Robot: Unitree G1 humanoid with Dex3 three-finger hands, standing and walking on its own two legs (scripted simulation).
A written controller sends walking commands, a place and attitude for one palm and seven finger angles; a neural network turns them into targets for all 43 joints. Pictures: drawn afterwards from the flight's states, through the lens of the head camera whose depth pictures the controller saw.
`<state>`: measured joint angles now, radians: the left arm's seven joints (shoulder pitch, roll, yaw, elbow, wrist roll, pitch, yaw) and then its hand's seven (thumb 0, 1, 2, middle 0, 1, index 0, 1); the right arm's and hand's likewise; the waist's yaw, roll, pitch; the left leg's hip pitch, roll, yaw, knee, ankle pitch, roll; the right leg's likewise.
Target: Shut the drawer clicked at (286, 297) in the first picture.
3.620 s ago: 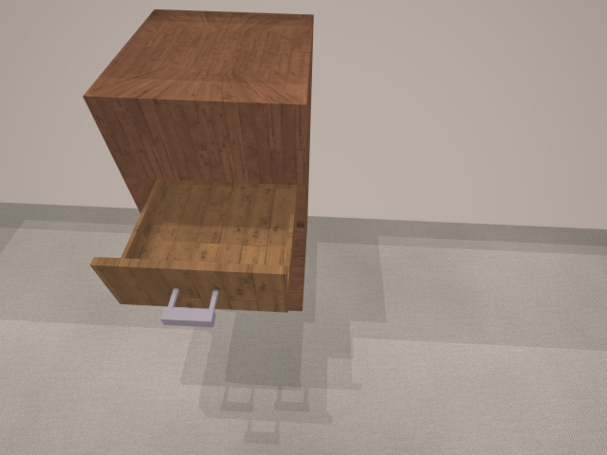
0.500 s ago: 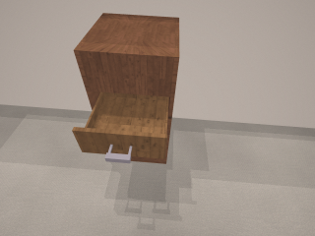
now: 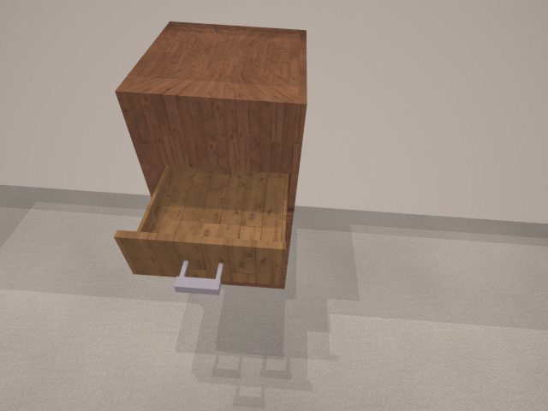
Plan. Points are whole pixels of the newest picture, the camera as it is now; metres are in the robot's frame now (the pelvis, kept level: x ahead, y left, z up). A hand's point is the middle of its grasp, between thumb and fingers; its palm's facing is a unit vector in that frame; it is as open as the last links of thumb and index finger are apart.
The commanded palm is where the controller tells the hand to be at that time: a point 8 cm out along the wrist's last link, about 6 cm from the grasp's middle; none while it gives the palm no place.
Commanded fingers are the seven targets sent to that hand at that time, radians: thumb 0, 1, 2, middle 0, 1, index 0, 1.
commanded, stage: shuffle to correct the standing spot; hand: left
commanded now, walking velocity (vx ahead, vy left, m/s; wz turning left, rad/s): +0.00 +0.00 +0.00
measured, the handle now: (200, 276) +0.44 +0.19 -0.22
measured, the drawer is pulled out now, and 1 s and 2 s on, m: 0.25 0.25 0.25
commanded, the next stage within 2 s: come to a stop and stand still in 0.38 s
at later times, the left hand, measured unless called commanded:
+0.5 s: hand out of the picture +0.00 +0.13 -0.19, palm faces +0.09 -0.99 -0.13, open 7.4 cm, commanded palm none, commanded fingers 0.00 0.90 0.90 -0.20 -0.30 -0.20 -0.30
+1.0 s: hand out of the picture +0.10 +0.14 -0.18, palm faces +0.02 -0.98 -0.20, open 7.3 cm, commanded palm none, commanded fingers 0.00 0.90 0.90 -0.20 -0.30 -0.20 -0.30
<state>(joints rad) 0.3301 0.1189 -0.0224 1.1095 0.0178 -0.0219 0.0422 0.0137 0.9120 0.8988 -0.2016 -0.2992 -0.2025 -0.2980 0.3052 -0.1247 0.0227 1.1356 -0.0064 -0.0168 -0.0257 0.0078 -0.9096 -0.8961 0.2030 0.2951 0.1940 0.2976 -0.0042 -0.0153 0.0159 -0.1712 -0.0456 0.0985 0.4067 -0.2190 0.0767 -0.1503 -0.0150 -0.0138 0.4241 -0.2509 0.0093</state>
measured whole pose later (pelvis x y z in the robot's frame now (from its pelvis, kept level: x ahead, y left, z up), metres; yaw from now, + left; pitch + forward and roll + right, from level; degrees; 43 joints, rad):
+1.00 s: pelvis +0.10 -0.03 -0.01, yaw +0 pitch -2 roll +1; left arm 0.30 0.13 -0.01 1.10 0.02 -0.01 0.04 0.02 0.93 0.90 -0.20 -0.30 -0.20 -0.30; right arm 0.31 -0.11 0.01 1.12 0.00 -0.02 -0.03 0.01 -0.91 -0.90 0.20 0.30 0.19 0.30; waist -0.01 0.01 0.05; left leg -0.06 -0.01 0.12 0.43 -0.34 0.03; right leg -0.26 -0.04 -0.04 0.51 -0.22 0.00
